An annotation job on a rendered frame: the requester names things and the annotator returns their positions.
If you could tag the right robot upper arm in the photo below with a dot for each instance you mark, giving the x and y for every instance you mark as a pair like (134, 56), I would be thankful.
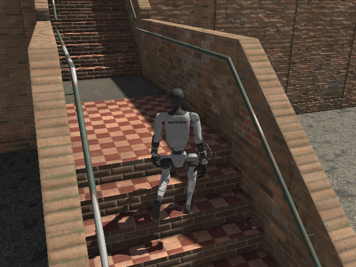
(196, 126)

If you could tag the right robot hand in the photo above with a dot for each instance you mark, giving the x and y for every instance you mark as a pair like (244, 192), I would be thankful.
(203, 170)

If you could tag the left robot upper arm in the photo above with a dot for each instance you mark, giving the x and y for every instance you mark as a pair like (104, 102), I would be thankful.
(160, 117)

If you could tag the robot torso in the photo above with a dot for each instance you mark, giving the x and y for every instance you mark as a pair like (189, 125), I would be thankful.
(177, 128)

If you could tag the robot right forearm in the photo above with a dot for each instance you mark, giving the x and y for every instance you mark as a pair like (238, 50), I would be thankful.
(202, 152)

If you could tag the left robot hand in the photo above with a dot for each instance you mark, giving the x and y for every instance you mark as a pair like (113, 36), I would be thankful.
(154, 159)

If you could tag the robot left forearm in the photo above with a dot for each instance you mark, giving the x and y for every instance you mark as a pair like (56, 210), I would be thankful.
(154, 147)

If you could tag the right robot shin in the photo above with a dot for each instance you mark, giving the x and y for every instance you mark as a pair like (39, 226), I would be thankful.
(190, 188)

